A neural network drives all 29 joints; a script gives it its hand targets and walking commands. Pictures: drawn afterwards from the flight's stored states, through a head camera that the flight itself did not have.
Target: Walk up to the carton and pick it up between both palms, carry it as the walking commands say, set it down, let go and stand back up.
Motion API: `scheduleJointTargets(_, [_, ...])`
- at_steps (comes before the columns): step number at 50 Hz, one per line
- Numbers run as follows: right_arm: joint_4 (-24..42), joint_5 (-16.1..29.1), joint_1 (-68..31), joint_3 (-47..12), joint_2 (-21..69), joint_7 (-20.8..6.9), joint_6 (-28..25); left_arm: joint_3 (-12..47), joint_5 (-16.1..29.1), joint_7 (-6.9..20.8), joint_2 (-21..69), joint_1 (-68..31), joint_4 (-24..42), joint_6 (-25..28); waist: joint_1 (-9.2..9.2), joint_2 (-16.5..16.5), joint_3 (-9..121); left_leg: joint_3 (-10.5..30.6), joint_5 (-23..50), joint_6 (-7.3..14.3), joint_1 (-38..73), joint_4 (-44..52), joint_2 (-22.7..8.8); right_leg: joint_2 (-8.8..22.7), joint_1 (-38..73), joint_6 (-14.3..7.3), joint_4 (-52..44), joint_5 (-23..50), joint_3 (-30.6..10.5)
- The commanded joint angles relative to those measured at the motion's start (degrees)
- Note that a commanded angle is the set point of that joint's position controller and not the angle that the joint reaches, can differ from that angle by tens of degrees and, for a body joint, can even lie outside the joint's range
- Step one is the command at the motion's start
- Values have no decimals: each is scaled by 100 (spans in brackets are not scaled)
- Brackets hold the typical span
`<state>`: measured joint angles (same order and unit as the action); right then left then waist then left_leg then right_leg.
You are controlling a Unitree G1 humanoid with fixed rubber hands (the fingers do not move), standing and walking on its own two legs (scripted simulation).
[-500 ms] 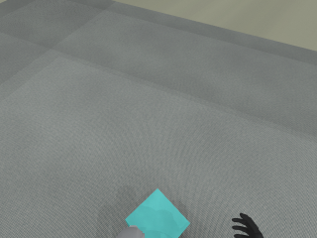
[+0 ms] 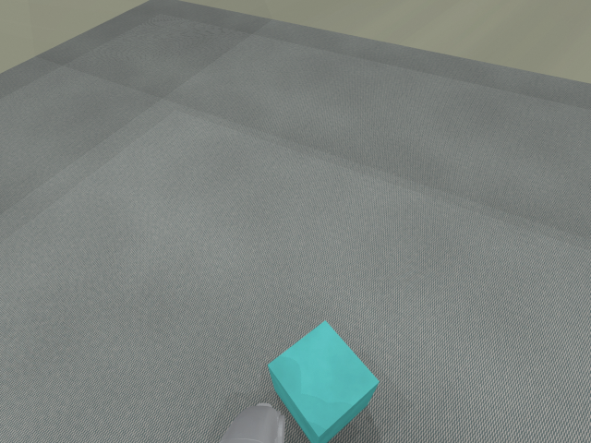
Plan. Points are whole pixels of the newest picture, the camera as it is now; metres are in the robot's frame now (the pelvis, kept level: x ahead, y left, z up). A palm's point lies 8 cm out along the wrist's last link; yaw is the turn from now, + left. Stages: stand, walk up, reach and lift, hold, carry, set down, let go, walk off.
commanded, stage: walk up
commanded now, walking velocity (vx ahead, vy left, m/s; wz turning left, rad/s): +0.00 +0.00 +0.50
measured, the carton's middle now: (321, 386) +0.38 +0.00 -0.62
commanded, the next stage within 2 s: none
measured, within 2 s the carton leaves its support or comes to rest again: neither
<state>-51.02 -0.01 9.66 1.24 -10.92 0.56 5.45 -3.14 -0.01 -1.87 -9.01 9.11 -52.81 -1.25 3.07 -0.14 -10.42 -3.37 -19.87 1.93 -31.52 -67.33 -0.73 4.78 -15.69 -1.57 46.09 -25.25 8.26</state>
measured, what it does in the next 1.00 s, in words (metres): walks backwards, turning left: left foot, then right foot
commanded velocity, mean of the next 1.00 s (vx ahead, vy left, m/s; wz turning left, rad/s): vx -0.11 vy -0.08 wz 0.44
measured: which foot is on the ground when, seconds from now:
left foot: up 0.00-0.18, down 0.20-0.68, up 0.70-1.00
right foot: down 0.00-0.20, up 0.22-0.66, down 0.68-1.00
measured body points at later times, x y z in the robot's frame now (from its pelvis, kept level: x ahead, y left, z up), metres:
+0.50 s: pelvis -0.08 +0.03 +0.01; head -0.02 +0.09 +0.45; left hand -0.06 +0.26 -0.16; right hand +0.07 -0.19 -0.12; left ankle +0.00 +0.12 -0.71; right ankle -0.07 -0.13 -0.65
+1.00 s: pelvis -0.18 -0.01 +0.00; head -0.13 +0.02 +0.45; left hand -0.23 +0.23 -0.15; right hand +0.04 -0.18 -0.14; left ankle -0.22 +0.09 -0.68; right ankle -0.11 -0.12 -0.71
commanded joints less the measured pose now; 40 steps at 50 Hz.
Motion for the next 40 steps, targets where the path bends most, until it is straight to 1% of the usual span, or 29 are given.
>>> scheduleJointTargets(1, [609,8,-568,293,-649,-85,-158,-321,-218,-60,-1370,272,774,171,-54,986,627,506,-702,-458,-860,-648,-204,1786,465,-816,-2821,1740,-1498])
scheduleJointTargets(2, [590,13,-598,313,-565,-45,-197,-335,-244,-65,-1355,559,709,136,-27,1230,773,535,-710,-430,-946,-394,-187,1739,738,-791,-2709,2086,-1487])
scheduleJointTargets(3, [632,35,-709,300,-547,-30,-229,-303,-224,-66,-1341,425,714,90,-113,1114,678,497,-1041,-494,-653,253,-207,1607,743,-819,-2157,3444,-1138])
scheduleJointTargets(4, [565,34,-350,240,-403,-21,-283,-330,-265,-23,-1282,392,652,37,-198,1299,953,269,-1073,-411,-86,1313,-179,1348,770,-705,-1915,3594,-705])
scheduleJointTargets(6, [449,46,-175,187,-318,1,-306,-371,-259,23,-1347,221,603,-24,-272,1704,1358,-23,-951,-378,549,2086,-112,1317,747,-642,-1674,3175,-407])
scheduleJointTargets(7, [345,28,102,160,-314,0,-355,-398,-265,33,-1390,157,609,-60,-416,1423,1492,-185,-410,-334,1043,2778,-39,1162,581,-596,-1236,3067,-267])
scheduleJointTargets(8, [273,0,450,215,-490,-7,-413,-333,-242,32,-1326,222,640,-42,-634,962,1803,-108,247,-237,1922,3476,-152,1075,135,-420,-641,2891,-206])
scheduleJointTargets(9, [101,-22,924,356,-1010,60,-489,-257,-234,46,-946,260,732,-58,-821,-658,1968,1286,2159,111,2951,3790,-1191,430,-1060,-3,646,1179,224])
scheduleJointTargets(10, [188,-39,1290,555,-1746,158,-477,-145,-242,57,-584,228,896,-126,-887,-2352,1771,3600,3927,580,3107,4321,-2700,-466,-2472,393,1707,-1344,-185])
scheduleJointTargets(11, [189,-14,1482,531,-1653,215,-466,-256,-174,53,-784,-176,977,-243,-969,-1914,1575,3701,3748,724,2408,4721,-2595,-347,-2062,484,2134,-1189,-947])
scheduleJointTargets(12, [209,-63,814,481,-1541,202,-432,-247,-165,64,-856,-604,1032,-309,-864,-1919,1027,3223,2387,539,1519,5025,-2093,-267,-1772,465,2094,-892,-1089])
scheduleJointTargets(14, [326,-35,341,403,-1293,259,-350,-273,-180,153,-922,-186,864,-319,-689,-1267,1022,3179,63,354,1502,5300,-1785,-310,-1768,416,2239,-233,-1084])
scheduleJointTargets(15, [330,-15,339,378,-1299,283,-364,-300,-205,168,-950,-145,878,-333,-652,-1516,1020,3226,-208,368,1509,5387,-1762,-344,-1750,452,2211,-65,-1129])
scheduleJointTargets(17, [423,-9,109,363,-1255,228,-408,-277,-167,156,-932,-89,711,-256,-580,-1019,1333,3071,602,438,1719,5215,-1697,-388,-1476,476,2242,-35,-1026])
scheduleJointTargets(19, [604,-30,-13,334,-1215,170,-460,-216,-178,92,-859,-58,750,-183,-570,-1396,1571,2663,1856,633,1695,4904,-1582,-452,-1164,491,2061,-236,-911])
scheduleJointTargets(20, [633,-41,16,342,-1228,153,-458,-220,-160,75,-881,-9,680,-174,-560,-1267,1712,2571,2369,633,1744,4748,-1500,-457,-969,507,2001,-314,-920])
scheduleJointTargets(22, [536,-75,190,342,-1325,139,-437,-211,-119,90,-910,-105,717,-235,-591,-1225,1758,2881,1745,500,1800,4878,-1481,-475,-835,506,1332,-332,-901])
scheduleJointTargets(26, [538,-109,107,391,-1335,115,-360,-204,-131,56,-875,-118,744,-223,-613,-1584,1655,2899,987,626,1371,5124,-1458,-533,-472,463,825,-458,-838])
scheduleJointTargets(27, [560,-118,-139,413,-1349,92,-318,-208,-125,49,-902,29,662,-225,-519,-1304,1590,2840,663,622,1063,5178,-1340,-491,-118,422,592,-451,-805])
scheduleJointTargets(28, [642,-136,-152,410,-1376,114,-302,-224,-147,58,-955,299,582,-252,-410,-1285,1613,2859,-56,488,698,5375,-1378,-558,214,341,507,-408,-764])
scheduleJointTargets(30, [736,-133,-447,465,-1347,108,-213,-209,-153,50,-879,668,521,-212,-190,-1330,1280,2575,-378,279,308,5377,-1180,-520,741,227,-612,-72,-609])
scheduleJointTargets(32, [713,-168,-550,505,-1358,130,-156,-269,-161,54,-1010,1245,296,-251,169,-1047,1160,2408,-1142,-232,-426,5407,-806,-498,1759,-32,-1520,143,-498])
scheduleJointTargets(33, [849,-113,-740,444,-1051,113,-152,-313,-217,23,-1282,1454,231,-260,326,-117,950,1755,-1689,-491,-702,4189,-149,469,1446,-406,-2759,-617,-1527])
scheduleJointTargets(34, [961,-98,-810,431,-759,123,-175,-386,-257,9,-1699,1248,401,-264,416,1910,858,841,-1767,-350,-712,1245,436,2016,409,-858,-3821,-1500,-3299])
scheduleJointTargets(35, [1013,-194,-1019,487,-857,64,-155,-350,-255,-11,-1894,346,666,-244,97,1925,140,683,-1185,-367,-1179,38,106,2430,-614,-902,-4237,-1472,-3163])
scheduleJointTargets(36, [858,-243,-748,443,-836,40,-162,-287,-266,-5,-1680,-213,853,-263,-67,1967,76,583,-960,-336,-817,-554,138,2157,-1144,-1095,-4201,-1660,-2412])
scheduleJointTargets(37, [690,-199,-758,422,-931,-49,-126,-203,-208,-38,-1581,-617,895,-187,-338,1055,-86,748,-479,-418,-600,-825,14,1876,-1285,-833,-3960,-996,-2210])
scheduleJointTargets(39, [632,-176,-360,465,-919,-119,-65,-223,-168,-98,-1411,-721,1034,-105,-451,550,314,715,-264,-557,-544,-1369,-15,1766,-758,-817,-3379,371,-1950])
scheduleJointTargets(40, [537,-167,-352,424,-865,-116,-109,-243,-157,-119,-1386,-506,936,-49,-348,842,570,736,-360,-519,-563,-1289,-54,1657,-354,-884,-3140,452,-1848])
